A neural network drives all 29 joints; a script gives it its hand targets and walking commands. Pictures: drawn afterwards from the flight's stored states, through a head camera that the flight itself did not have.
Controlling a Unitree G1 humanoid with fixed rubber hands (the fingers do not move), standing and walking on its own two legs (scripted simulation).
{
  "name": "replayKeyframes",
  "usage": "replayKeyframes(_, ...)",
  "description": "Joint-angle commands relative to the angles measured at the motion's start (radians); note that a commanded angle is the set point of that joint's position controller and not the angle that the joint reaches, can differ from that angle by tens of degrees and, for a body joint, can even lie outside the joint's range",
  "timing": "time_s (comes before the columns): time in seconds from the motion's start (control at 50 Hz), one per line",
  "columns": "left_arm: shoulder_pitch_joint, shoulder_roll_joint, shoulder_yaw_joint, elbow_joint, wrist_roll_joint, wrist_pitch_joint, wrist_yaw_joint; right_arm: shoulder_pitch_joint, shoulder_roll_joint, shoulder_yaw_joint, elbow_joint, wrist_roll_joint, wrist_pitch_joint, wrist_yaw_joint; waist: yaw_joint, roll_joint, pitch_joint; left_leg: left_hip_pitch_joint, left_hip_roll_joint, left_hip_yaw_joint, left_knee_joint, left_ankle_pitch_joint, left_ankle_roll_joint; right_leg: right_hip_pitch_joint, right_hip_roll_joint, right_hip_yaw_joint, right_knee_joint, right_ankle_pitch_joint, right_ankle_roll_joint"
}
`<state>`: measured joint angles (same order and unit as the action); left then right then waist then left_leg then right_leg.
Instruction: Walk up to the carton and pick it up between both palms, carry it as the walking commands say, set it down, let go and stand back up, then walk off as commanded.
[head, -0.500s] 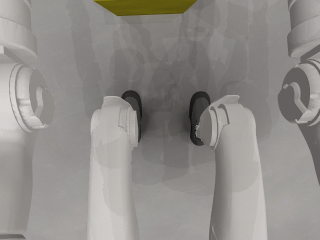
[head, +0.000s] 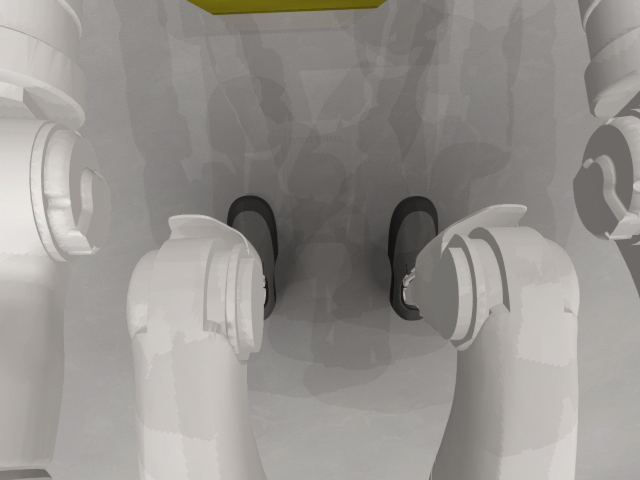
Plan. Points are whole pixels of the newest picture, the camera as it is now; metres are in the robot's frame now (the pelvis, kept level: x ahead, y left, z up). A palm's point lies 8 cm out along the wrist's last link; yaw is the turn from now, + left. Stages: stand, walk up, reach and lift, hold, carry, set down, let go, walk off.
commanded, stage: reach and lift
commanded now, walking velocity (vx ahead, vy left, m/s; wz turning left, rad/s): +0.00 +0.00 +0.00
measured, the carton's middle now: out of the picture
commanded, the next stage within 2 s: none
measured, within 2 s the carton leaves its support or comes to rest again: leaves its support in 1.74 s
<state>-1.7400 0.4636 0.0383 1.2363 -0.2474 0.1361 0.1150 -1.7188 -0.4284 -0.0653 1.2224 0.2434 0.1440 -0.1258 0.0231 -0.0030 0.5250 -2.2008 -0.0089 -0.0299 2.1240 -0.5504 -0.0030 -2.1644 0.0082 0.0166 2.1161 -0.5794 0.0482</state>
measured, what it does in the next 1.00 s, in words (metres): stands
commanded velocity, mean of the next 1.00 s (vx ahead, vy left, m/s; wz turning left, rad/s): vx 0.00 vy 0.00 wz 0.00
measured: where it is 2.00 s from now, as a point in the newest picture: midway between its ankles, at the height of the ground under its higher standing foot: (334, 278)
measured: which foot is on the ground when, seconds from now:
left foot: down 0.00-1.00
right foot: down 0.00-1.00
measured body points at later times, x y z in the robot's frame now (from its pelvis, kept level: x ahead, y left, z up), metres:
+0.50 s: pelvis +0.01 +0.00 -0.02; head +0.40 +0.01 +0.18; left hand +0.59 +0.21 -0.22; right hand +0.60 -0.15 -0.22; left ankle +0.12 +0.12 -0.36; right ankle +0.11 -0.13 -0.36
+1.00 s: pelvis +0.01 +0.00 -0.01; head +0.41 +0.02 +0.18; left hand +0.60 +0.19 -0.21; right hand +0.60 -0.11 -0.22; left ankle +0.12 +0.12 -0.36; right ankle +0.11 -0.13 -0.36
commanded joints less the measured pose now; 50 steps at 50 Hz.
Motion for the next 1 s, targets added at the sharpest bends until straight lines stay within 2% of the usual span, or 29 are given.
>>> replayKeyframes(0.0, -0.375, 0.170, 0.011, -0.166, -0.008, -0.057, -0.001, -0.398, -0.166, 0.000, -0.167, 0.014, -0.056, -0.005, -0.010, 0.028, -1.474, 0.814, -0.001, 0.039, -0.085, 0.452, -0.034, 0.555, 0.020, -0.076, -0.073, 0.384, -0.004)
replayKeyframes(0.06, -0.395, 0.182, 0.008, -0.196, -0.027, -0.067, -0.002, -0.413, -0.168, 0.025, -0.198, 0.036, -0.064, -0.010, -0.002, 0.015, -1.531, 0.812, 0.002, 0.040, -0.064, 0.475, -0.030, 0.599, 0.017, -0.070, -0.054, 0.423, -0.003)
replayKeyframes(0.08, -0.397, 0.189, 0.013, -0.201, -0.028, -0.070, -0.002, -0.422, -0.168, 0.033, -0.202, 0.045, -0.065, -0.011, 0.015, 0.015, -1.540, 0.799, 0.001, 0.045, -0.063, 0.476, -0.029, 0.623, 0.018, -0.069, -0.048, 0.425, -0.004)
replayKeyframes(0.16, -0.390, 0.199, 0.020, -0.221, -0.047, -0.076, -0.005, -0.424, -0.157, 0.054, -0.248, 0.045, -0.061, -0.021, 0.019, -0.033, -1.550, 0.757, 0.002, 0.047, -0.049, 0.486, -0.016, 0.667, 0.021, -0.059, -0.035, 0.456, 0.001)
replayKeyframes(0.3, -0.285, 0.162, 0.047, -0.125, 0.001, -0.069, -0.024, -0.336, -0.097, 0.037, -0.205, 0.023, -0.046, -0.011, 0.039, -0.014, -1.404, 0.680, 0.002, 0.050, -0.058, 0.425, -0.012, 0.580, 0.028, -0.051, -0.039, 0.397, 0.004)
replayKeyframes(0.38, -0.297, 0.145, 0.055, -0.139, 0.020, -0.069, -0.026, -0.326, -0.100, 0.016, -0.191, 0.005, -0.049, -0.006, 0.028, 0.003, -1.386, 0.685, -0.001, 0.050, -0.060, 0.416, -0.019, 0.560, 0.033, -0.055, -0.041, 0.383, 0.000)
replayKeyframes(0.5, -0.362, 0.131, 0.028, -0.194, 0.005, -0.074, -0.015, -0.376, -0.107, 0.013, -0.220, -0.001, -0.058, -0.015, 0.004, 0.004, -1.432, 0.730, -0.011, 0.046, -0.057, 0.437, -0.022, 0.580, 0.041, -0.066, -0.041, 0.397, -0.003)
replayKeyframes(0.62, -0.362, 0.082, 0.010, -0.187, 0.009, -0.073, -0.015, -0.379, -0.065, 0.019, -0.203, -0.008, -0.057, -0.011, 0.005, 0.010, -1.390, 0.741, -0.022, 0.045, -0.066, 0.430, -0.021, 0.566, 0.049, -0.069, -0.048, 0.382, -0.005)
replayKeyframes(0.8, -0.395, -0.056, -0.022, -0.211, 0.014, -0.067, -0.035, -0.386, 0.028, -0.002, -0.205, -0.056, -0.064, 0.011, -0.039, 0.023, -1.342, 0.747, -0.034, 0.039, -0.076, 0.429, -0.025, 0.553, 0.059, -0.082, -0.058, 0.379, -0.007)
replayKeyframes(0.9, -0.394, -0.155, -0.035, -0.221, 0.027, -0.061, -0.054, -0.386, 0.088, -0.042, -0.231, -0.122, -0.069, 0.020, -0.074, 0.026, -1.309, 0.755, -0.050, 0.038, -0.075, 0.434, -0.033, 0.558, 0.068, -0.098, -0.061, 0.378, -0.007)
replayKeyframes(0.94, -0.414, -0.290, -0.055, -0.223, 0.036, -0.054, -0.083, -0.408, 0.231, -0.023, -0.241, -0.136, -0.065, 0.051, -0.068, 0.032, -1.279, 0.746, -0.061, 0.038, -0.076, 0.427, -0.032, 0.549, 0.078, -0.097, -0.058, 0.373, -0.013)
replayKeyframes(0.98, -0.433, -0.465, -0.088, -0.229, 0.042, -0.047, -0.133, -0.420, 0.424, 0.005, -0.246, -0.141, -0.055, 0.101, -0.070, 0.035, -1.225, 0.725, -0.072, 0.040, -0.069, 0.420, -0.033, 0.528, 0.088, -0.096, -0.042, 0.373, -0.015)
